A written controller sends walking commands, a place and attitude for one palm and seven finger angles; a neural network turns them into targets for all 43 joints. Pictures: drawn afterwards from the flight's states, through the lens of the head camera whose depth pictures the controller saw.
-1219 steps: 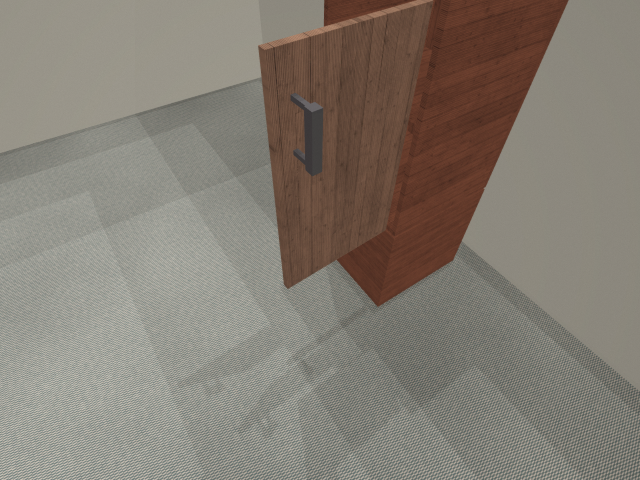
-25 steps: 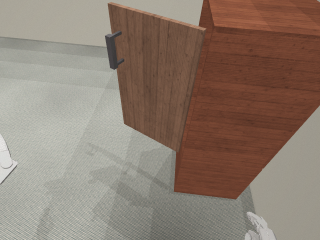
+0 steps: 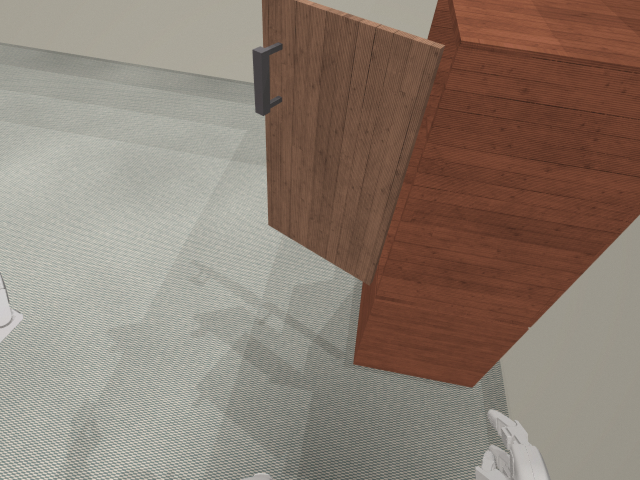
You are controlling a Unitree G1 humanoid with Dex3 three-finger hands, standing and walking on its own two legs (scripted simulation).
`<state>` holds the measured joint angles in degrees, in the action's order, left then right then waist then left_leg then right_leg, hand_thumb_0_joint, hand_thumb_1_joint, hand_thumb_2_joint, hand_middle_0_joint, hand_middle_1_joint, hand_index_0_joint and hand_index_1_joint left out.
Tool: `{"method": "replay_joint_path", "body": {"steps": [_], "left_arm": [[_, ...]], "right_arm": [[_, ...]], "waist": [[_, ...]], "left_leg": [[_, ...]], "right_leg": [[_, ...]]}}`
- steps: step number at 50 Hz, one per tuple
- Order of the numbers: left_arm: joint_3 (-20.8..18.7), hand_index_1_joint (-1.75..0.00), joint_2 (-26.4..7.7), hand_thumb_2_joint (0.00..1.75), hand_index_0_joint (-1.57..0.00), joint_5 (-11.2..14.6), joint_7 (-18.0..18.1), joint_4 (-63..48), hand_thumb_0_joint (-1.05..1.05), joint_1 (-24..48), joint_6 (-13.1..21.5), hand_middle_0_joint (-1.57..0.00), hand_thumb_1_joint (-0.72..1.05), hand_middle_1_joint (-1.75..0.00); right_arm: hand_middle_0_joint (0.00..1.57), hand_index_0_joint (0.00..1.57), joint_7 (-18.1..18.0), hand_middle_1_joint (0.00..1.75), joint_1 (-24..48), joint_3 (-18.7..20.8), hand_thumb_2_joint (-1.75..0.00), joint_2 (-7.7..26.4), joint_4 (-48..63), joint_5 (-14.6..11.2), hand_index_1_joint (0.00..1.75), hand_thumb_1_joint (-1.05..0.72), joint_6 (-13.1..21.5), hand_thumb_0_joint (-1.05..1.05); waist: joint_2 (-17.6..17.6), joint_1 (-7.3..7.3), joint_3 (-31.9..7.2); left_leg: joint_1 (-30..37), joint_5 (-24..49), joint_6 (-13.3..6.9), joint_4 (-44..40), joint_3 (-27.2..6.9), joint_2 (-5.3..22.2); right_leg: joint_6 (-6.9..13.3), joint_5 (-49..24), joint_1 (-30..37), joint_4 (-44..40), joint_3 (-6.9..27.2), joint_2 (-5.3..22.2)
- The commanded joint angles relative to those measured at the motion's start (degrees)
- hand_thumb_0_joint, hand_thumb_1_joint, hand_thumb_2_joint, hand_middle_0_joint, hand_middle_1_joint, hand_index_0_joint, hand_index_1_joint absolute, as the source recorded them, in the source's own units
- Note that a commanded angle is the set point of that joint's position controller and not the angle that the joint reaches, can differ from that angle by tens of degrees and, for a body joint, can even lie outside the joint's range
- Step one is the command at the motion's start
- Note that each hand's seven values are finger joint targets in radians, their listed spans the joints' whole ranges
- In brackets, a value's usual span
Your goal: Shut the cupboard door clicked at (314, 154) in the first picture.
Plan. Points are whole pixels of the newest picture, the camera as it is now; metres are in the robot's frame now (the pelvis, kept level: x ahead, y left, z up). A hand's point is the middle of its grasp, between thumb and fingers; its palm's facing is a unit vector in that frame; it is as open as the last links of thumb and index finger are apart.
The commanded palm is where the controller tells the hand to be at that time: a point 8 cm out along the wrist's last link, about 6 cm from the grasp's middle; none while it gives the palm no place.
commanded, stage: step back with the hand held close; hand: left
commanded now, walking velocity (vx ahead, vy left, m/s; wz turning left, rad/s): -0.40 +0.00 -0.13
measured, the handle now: (269, 79) +0.78 +0.14 +0.12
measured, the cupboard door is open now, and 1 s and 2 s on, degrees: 64 64 64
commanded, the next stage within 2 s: stop stepping back and stand still in 0.12 s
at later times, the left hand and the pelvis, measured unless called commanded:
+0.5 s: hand (22, 372) +0.16 +0.24 +0.18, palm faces +0.34 -0.85 -0.41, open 7.4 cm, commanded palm +0.10 +0.28 +0.19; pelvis -0.08 +0.00 +0.00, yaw -8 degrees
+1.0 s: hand (35, 403) +0.14 +0.22 +0.18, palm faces +0.37 -0.84 -0.39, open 7.4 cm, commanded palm none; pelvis -0.09 -0.02 +0.01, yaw -6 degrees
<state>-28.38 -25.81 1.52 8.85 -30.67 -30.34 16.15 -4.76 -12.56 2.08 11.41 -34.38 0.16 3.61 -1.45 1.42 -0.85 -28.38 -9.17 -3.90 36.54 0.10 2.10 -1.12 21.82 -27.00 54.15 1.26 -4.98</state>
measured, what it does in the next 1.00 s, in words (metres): steps on the spot: right foot, then left foot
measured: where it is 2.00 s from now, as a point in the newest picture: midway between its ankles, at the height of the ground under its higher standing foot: outside the picture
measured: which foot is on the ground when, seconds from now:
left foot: down 0.00-0.26, up 0.28-0.36, down 0.38-1.00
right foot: up 0.00-0.20, down 0.22-1.00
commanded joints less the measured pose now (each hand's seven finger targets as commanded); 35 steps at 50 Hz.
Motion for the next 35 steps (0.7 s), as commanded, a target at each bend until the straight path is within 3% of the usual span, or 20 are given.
{"method": "replay_joint_path", "body": {"steps": [1, 3, 7, 9, 11, 12, 13, 14, 16, 19, 20, 21, 22, 23, 24, 29, 31, 32, 33, 35], "left_arm": [[-1.7, -0.3, -4.5, 0.9, -0.2, 1.3, 0.9, -9.2, 0.0, 5.8, 2.9, -0.2, 0.9, -0.3], [1.1, -0.3, -3.6, 0.9, -0.2, 1.6, 0.6, -9.8, 0.0, 6.7, 2.7, -0.2, 0.9, -0.3], [1.6, -0.3, -4.9, 0.9, -0.2, 2.1, -0.1, -12.5, 0.0, 9.7, 2.4, -0.2, 0.9, -0.3], [-1.2, -0.3, -8.6, 0.9, -0.2, 2.4, -0.5, -14.3, 0.0, 9.2, 3.1, -0.2, 0.9, -0.3], [-7.4, -0.3, -14.1, 0.9, -0.2, 2.7, 0.2, -14.6, 0.0, 6.5, 3.6, -0.2, 0.9, -0.3], [-6.6, -0.3, -13.7, 0.9, -0.2, 2.8, 0.2, -14.1, 0.0, 6.8, 3.4, -0.2, 0.9, -0.3], [-5.2, -0.3, -11.8, 0.9, -0.2, 2.8, -0.1, -11.1, 0.0, 3.9, 1.9, -0.2, 0.9, -0.3], [-5.9, -0.3, -11.9, 0.9, -0.2, 2.6, 0.1, -11.0, 0.0, 1.5, 0.5, -0.2, 0.9, -0.3], [-7.6, -0.3, -13.0, 0.9, -0.2, 2.9, 0.6, -9.5, 0.0, -0.3, -1.4, -0.2, 0.9, -0.3], [-4.5, -0.3, -9.4, 0.9, -0.2, 2.5, 0.8, -4.5, 0.0, 3.4, -2.4, -0.2, 0.9, -0.3], [-4.2, -0.3, -9.1, 0.9, -0.2, 2.5, 0.8, -2.6, 0.0, 3.0, -2.0, -0.2, 0.9, -0.3], [-5.2, -0.3, -10.3, 0.9, -0.2, 2.8, 0.7, -2.9, 0.0, 1.6, -1.8, -0.2, 0.9, -0.3], [-3.3, -0.3, -8.1, 0.9, -0.2, 2.5, 0.6, -4.7, 0.0, 2.0, -1.5, -0.2, 0.9, -0.3], [-2.9, -0.3, -7.8, 0.9, -0.2, 2.2, 0.7, -6.7, 0.0, 3.1, -1.4, -0.2, 0.9, -0.3], [-2.9, -0.3, -8.0, 0.9, -0.2, 1.9, 0.9, -8.4, 0.0, 3.1, -1.1, -0.2, 0.9, -0.3], [-3.1, -0.3, -8.9, 0.9, -0.2, 1.4, 1.1, -11.3, 0.0, -2.2, -1.4, -0.2, 0.9, -0.3], [-6.1, -0.3, -11.5, 0.9, -0.2, 1.6, 1.3, -9.7, 0.0, -4.5, -1.6, -0.2, 0.9, -0.3], [-4.7, -0.3, -9.6, 0.9, -0.2, 2.0, 1.2, -9.2, 0.0, -4.2, -1.4, -0.2, 0.9, -0.3], [-4.6, -0.3, -9.5, 0.9, -0.2, 2.0, 1.4, -9.5, 0.0, -2.5, -1.2, -0.2, 0.9, -0.3], [-3.8, -0.3, -8.8, 0.9, -0.2, 1.6, 1.9, -7.9, 0.0, 1.8, -1.2, -0.2, 0.9, -0.3]], "right_arm": [[0.2, 0.2, 0.7, 0.3, 6.6, 2.7, -0.9, 7.5, 6.7, 0.0, 0.3, -0.9, 6.7, 0.0], [0.2, 0.2, 1.2, 0.3, 5.7, 1.7, -0.9, 6.8, 5.1, 0.2, 0.3, -0.9, 7.6, 0.0], [0.2, 0.2, 1.7, 0.3, 5.6, 1.1, -0.9, 6.4, 3.5, 1.0, 0.3, -0.9, 7.5, 0.0], [0.2, 0.2, 1.8, 0.3, 5.7, 1.2, -0.9, 6.2, 3.9, 1.1, 0.3, -0.9, 6.4, 0.0], [0.2, 0.2, 1.6, 0.3, 6.2, 0.9, -0.9, 4.9, 3.8, 1.7, 0.3, -0.9, 5.2, 0.0], [0.2, 0.2, 1.1, 0.3, 7.1, 0.4, -0.9, 4.5, 5.2, 1.4, 0.3, -0.9, 5.4, 0.0], [0.2, 0.2, 0.9, 0.3, 6.3, 1.1, -0.9, 5.0, 5.9, 0.1, 0.3, -0.9, 5.2, 0.0], [0.2, 0.2, 0.7, 0.3, 6.7, 0.7, -0.9, 5.3, 6.7, 0.0, 0.3, -0.9, 4.4, 0.0], [0.2, 0.2, 0.4, 0.3, 6.3, -0.5, -0.9, 5.4, 6.9, 0.1, 0.3, -0.9, 3.2, 0.0], [0.2, 0.2, -0.7, 0.3, 5.9, -0.2, -0.9, 7.5, 7.6, -0.9, 0.3, -0.9, 3.6, 0.0], [0.2, 0.2, -0.9, 0.3, 5.8, 0.1, -0.9, 7.8, 7.7, -1.4, 0.3, -0.9, 4.1, 0.0], [0.2, 0.2, -1.1, 0.3, 6.2, 0.0, -0.9, 8.2, 8.0, -0.8, 0.3, -0.9, 4.6, 0.0], [0.2, 0.2, -1.1, 0.3, 5.1, -0.3, -0.9, 8.0, 7.7, -0.9, 0.3, -0.9, 5.0, 0.0], [0.2, 0.2, -1.1, 0.3, 4.8, -0.3, -0.9, 8.2, 8.0, -0.7, 0.3, -0.9, 5.5, 0.0], [0.2, 0.2, -1.1, 0.3, 4.5, -0.3, -0.9, 8.1, 7.8, -0.5, 0.3, -0.9, 6.1, 0.0], [0.2, 0.2, -0.1, 0.3, 4.5, -0.1, -0.9, 7.9, 7.6, 0.0, 0.3, -0.9, 7.3, 0.0], [0.2, 0.2, 0.1, 0.3, 4.1, 0.4, -0.9, 7.6, 7.3, 0.3, 0.3, -0.9, 6.6, 0.0], [0.2, 0.2, 0.1, 0.3, 4.0, 0.4, -0.9, 6.8, 7.0, 0.2, 0.3, -0.9, 6.3, 0.0], [0.2, 0.2, 0.0, 0.3, 3.9, 0.6, -0.9, 7.1, 6.4, 0.2, 0.3, -0.9, 6.0, 0.0], [0.2, 0.2, -0.1, 0.3, 3.5, 0.4, -0.9, 7.1, 5.1, 0.3, 0.3, -0.9, 5.6, 0.0]], "waist": [[-10.5, -1.41, -4.1], [-9.1, -1.26, -5.5], [-14.0, -1.45, -10.6], [-9.4, -1.51, -11.5], [-1.1, -1.54, -14.4], [3.0, -1.87, -13.2], [9.3, -1.28, -10.3], [9.1, -1.29, -8.7], [3.1, -0.11, -7.4], [1.5, 0.37, 0.5], [2.4, 0.27, 0.8], [-4.0, 0.29, 1.3], [-9.5, 0.5, 0.5], [-12.4, -0.01, 0.1], [-12.4, -0.51, -0.7], [-8.4, -0.88, -7.2], [-1.3, -0.87, -6.7], [1.8, -0.47, -5.2], [3.1, -0.33, -3.4], [3.1, 0.27, -0.6]], "left_leg": [[2.2, -20.3, -3.2, -25.0, -13.5, 15.7], [10.2, -17.1, -1.9, -26.6, -13.3, 14.7], [18.8, -8.9, 3.0, -26.2, -9.4, 12.7], [21.7, -1.5, 5.4, -19.2, -3.8, 9.4], [23.5, -0.9, 7.5, -6.4, 1.8, 5.0], [23.2, -6.6, 8.0, -1.4, 4.1, 2.1], [21.1, -7.6, 7.6, 5.8, 2.6, -1.2], [17.6, -5.9, 6.7, 9.1, 1.3, -0.9], [13.7, -4.7, 6.0, 5.1, -0.1, -0.5], [12.1, -2.6, 3.7, -7.7, -4.8, 1.7], [13.1, -6.2, 3.1, -9.6, -6.8, 2.9], [12.3, -11.5, 2.9, -15.3, -9.9, 4.2], [9.4, -19.1, 3.2, -23.1, -15.2, 5.9], [6.6, -27.1, 3.6, -29.5, -19.2, 7.3], [6.1, -29.5, 3.6, -31.4, -19.7, 7.9], [7.3, -19.3, 3.8, -22.4, -7.3, 2.8], [9.4, -14.6, 4.7, -14.1, -4.0, 0.1], [12.3, -10.8, 4.9, -7.9, -2.7, -0.8], [14.5, -8.0, 5.0, -1.6, -2.8, -1.3], [14.0, -5.2, 4.6, 1.8, -3.4, -0.5]], "right_leg": [[0.2, 6.9, 6.1, 1.8, -1.1, 1.9], [0.5, 9.3, 5.5, -8.3, -2.2, 1.7], [2.0, 3.9, 12.0, -31.1, -3.7, 1.9], [3.8, -1.4, 11.4, -39.4, -0.2, 5.3], [7.6, -10.1, 5.9, -39.4, 7.8, 14.9], [7.7, -7.3, 2.2, -39.7, 7.4, 17.7], [9.2, -2.3, -2.1, -40.0, 9.3, 19.2], [10.1, -6.1, -1.4, -38.5, 10.0, 20.4], [8.3, -7.4, 2.8, -34.3, 6.0, 18.7], [3.3, -4.7, 4.1, -32.0, 1.5, 10.2], [2.9, -1.0, 3.5, -33.0, 1.8, 9.0], [2.2, 2.4, 3.8, -31.1, -0.6, 7.2], [1.4, 2.9, 8.7, -25.8, -3.1, 4.2], [1.1, 3.1, 12.1, -22.4, -3.0, 2.1], [1.2, 2.7, 14.2, -22.1, -2.7, 1.7], [2.8, 1.0, 21.5, -31.5, -2.0, 3.8], [5.1, 7.3, 16.0, -36.6, 1.8, 7.6], [6.7, 9.9, 10.3, -39.7, 6.3, 11.1], [8.6, 10.9, 4.3, -41.9, 10.5, 14.3], [9.4, 6.6, 1.8, -40.8, 11.4, 16.1]]}}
